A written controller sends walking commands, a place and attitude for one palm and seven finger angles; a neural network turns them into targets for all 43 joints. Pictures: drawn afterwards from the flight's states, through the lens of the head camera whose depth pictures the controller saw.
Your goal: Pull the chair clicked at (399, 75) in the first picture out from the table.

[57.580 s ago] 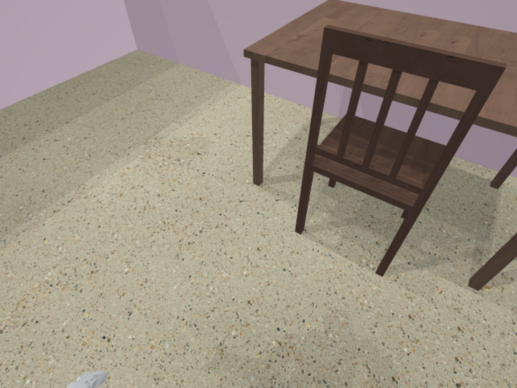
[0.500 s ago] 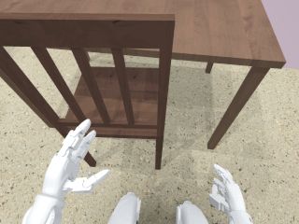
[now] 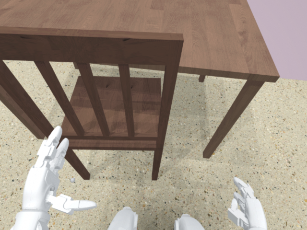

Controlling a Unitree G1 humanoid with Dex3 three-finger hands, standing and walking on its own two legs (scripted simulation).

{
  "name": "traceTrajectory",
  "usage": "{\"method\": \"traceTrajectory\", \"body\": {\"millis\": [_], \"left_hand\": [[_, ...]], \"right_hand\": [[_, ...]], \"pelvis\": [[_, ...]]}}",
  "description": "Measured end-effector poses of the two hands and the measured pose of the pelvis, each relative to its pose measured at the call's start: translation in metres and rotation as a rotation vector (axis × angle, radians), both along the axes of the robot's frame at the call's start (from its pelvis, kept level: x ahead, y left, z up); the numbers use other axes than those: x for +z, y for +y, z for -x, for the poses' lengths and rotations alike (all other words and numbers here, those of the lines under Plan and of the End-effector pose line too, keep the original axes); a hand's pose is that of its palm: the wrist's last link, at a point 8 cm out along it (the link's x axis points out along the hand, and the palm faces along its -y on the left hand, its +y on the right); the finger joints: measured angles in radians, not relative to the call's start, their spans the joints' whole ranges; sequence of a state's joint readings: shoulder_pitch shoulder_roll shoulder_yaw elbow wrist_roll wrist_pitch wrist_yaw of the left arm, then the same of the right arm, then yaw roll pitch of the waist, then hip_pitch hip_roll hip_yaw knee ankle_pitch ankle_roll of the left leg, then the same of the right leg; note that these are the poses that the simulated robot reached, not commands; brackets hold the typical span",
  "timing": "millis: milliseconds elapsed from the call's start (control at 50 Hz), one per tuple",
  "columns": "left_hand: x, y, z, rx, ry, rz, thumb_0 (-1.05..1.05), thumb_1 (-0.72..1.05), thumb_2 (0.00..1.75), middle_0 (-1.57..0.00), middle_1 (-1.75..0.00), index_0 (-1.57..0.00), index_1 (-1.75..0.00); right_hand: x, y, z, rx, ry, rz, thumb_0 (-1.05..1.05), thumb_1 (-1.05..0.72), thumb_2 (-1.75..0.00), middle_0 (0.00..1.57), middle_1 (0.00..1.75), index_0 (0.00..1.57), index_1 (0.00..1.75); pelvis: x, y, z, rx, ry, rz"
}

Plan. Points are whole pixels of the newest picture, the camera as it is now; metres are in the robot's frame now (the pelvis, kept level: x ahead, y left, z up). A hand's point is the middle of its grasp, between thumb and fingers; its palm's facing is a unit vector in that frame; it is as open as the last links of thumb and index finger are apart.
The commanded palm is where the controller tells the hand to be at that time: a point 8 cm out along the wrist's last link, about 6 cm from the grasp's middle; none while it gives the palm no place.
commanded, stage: raise the hand toward the chair's back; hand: left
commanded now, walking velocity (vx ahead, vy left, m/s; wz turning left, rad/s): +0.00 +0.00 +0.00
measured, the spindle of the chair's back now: (97, 105) +0.45 +0.20 +0.03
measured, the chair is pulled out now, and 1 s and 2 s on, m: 0.04 0.04 0.04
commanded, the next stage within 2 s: aim the fingers beside a spindle in 0.88 s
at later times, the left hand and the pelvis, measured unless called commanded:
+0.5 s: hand (65, 166) +0.25 +0.22 +0.05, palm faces +0.02 -1.00 -0.05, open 16.9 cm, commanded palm +0.23 +0.27 +0.06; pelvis +0.01 +0.01 +0.01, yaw +0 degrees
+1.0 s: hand (67, 165) +0.25 +0.21 +0.07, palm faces +0.08 -0.99 -0.07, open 16.9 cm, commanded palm +0.23 +0.26 +0.06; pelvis +0.01 +0.00 +0.01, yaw +0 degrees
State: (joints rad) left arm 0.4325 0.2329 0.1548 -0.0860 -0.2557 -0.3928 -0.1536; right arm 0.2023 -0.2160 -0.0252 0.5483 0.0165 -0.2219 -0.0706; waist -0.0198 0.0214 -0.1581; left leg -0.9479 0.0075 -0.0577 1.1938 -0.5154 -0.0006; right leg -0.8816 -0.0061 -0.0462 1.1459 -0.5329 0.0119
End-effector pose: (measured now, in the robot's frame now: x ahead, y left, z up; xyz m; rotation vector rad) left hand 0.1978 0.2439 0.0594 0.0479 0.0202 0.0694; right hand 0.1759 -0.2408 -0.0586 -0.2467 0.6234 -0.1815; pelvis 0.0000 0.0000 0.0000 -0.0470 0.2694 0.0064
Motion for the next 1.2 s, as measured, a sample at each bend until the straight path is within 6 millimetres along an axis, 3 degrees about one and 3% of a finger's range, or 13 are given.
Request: {"method": "traceTrajectory", "body": {"millis": [80,220,360,420,540,700,860,1040,1200], "left_hand": [[0.013,0.017,-0.004,0.067,-0.076,-0.025,0.00,-0.40,0.34,-0.07,-0.09,-0.07,-0.10],[-0.022,0.010,-0.009,-0.068,0.124,0.021,-0.01,-0.47,0.31,-0.06,-0.08,-0.06,-0.09],[0.014,0.030,-0.020,0.024,-0.055,-0.028,-0.01,-0.49,0.30,-0.07,-0.08,-0.06,-0.09],[0.013,0.037,-0.029,0.023,-0.054,-0.035,-0.01,-0.49,0.30,-0.06,-0.08,-0.06,-0.09],[-0.012,0.023,-0.033,-0.071,0.121,0.019,-0.01,-0.49,0.30,-0.06,-0.08,-0.05,-0.08],[0.014,0.027,-0.032,0.020,-0.052,-0.030,-0.01,-0.49,0.30,-0.07,-0.08,-0.06,-0.09],[-0.010,0.015,-0.029,-0.051,0.097,0.006,-0.01,-0.49,0.30,-0.06,-0.08,-0.05,-0.08],[0.012,0.018,-0.028,0.022,-0.042,-0.033,-0.01,-0.49,0.30,-0.06,-0.08,-0.06,-0.09],[-0.017,0.001,-0.034,-0.055,0.083,0.013,-0.01,-0.50,0.30,-0.06,-0.08,-0.06,-0.08]], "right_hand": [[0.002,0.018,-0.013,0.066,-0.012,-0.027,0.02,-0.91,-0.90,0.20,0.30,0.20,0.30],[0.002,0.031,-0.017,0.095,0.005,-0.031,0.02,-0.90,-0.90,0.20,0.30,0.21,0.30],[0.001,0.025,-0.004,0.076,0.056,-0.007,0.02,-0.90,-0.90,0.20,0.30,0.21,0.30],[-0.004,0.022,0.002,0.069,0.083,-0.007,0.02,-0.90,-0.90,0.20,0.30,0.21,0.30],[-0.001,0.013,0.013,0.017,0.099,-0.005,0.02,-0.90,-0.90,0.20,0.30,0.21,0.30],[0.002,0.006,0.014,0.026,0.099,0.011,0.02,-0.91,-0.90,0.20,0.30,0.21,0.30],[-0.002,0.007,0.007,0.030,0.086,-0.015,0.02,-0.91,-0.90,0.20,0.30,0.21,0.30],[-0.003,0.005,-0.001,0.061,0.069,-0.013,0.02,-0.90,-0.90,0.20,0.30,0.21,0.30],[-0.009,-0.002,0.000,0.047,0.078,-0.010,0.02,-0.90,-0.90,0.20,0.30,0.21,0.30]], "pelvis": [[0.001,0.003,-0.002,0.011,-0.001,0.007],[0.003,0.009,-0.003,0.011,-0.005,0.013],[0.007,0.011,-0.007,0.013,-0.006,0.016],[0.006,0.012,-0.006,0.015,-0.001,0.017],[0.011,0.013,-0.009,0.001,-0.003,0.012],[0.010,0.009,-0.010,0.003,-0.003,0.008],[0.009,0.005,-0.007,0.002,-0.004,0.005],[0.008,-0.001,-0.007,0.011,-0.002,0.002],[0.004,-0.005,-0.006,0.008,0.009,-0.001]]}}
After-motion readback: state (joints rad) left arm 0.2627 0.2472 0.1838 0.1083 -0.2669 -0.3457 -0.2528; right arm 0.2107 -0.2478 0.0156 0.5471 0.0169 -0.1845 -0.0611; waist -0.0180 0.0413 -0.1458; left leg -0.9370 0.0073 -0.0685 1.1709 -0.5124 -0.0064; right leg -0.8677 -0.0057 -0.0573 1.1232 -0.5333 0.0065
